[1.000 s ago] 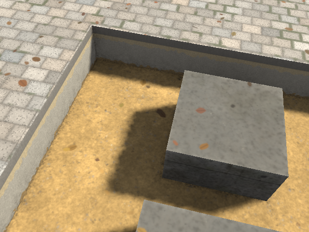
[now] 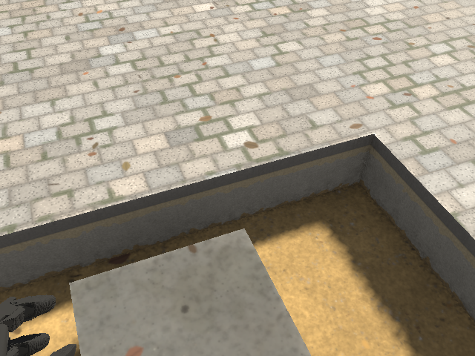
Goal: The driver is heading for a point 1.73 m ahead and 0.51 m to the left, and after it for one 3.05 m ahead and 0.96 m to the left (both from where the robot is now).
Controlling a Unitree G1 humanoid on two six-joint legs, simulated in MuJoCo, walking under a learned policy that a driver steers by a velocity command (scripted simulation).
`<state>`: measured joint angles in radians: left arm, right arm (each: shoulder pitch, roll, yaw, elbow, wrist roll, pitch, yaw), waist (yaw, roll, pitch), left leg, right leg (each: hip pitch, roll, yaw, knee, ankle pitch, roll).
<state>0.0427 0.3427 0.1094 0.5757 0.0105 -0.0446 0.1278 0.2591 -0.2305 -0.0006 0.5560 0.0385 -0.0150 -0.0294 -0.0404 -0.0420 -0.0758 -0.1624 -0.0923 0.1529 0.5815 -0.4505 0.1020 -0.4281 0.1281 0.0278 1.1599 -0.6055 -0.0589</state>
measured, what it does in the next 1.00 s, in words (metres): walks ahead, turning left: right foot, then left foot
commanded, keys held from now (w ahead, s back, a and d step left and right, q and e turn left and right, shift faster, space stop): no key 0.20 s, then q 0.66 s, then w+q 0.14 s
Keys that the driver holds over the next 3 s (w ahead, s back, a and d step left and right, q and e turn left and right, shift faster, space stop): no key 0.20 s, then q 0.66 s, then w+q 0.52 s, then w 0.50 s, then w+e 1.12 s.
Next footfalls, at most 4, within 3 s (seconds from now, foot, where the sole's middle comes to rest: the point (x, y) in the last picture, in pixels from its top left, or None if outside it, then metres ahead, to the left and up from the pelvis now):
0.20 right None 0.00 -0.11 -0.75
0.62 left None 0.53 0.08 -0.75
1.10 right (249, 354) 0.57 -0.03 -0.75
1.62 left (159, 301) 0.74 0.23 -0.75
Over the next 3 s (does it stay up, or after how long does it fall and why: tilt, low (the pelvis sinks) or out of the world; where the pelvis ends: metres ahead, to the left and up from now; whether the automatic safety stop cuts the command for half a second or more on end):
stays up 1.44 0.54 0.01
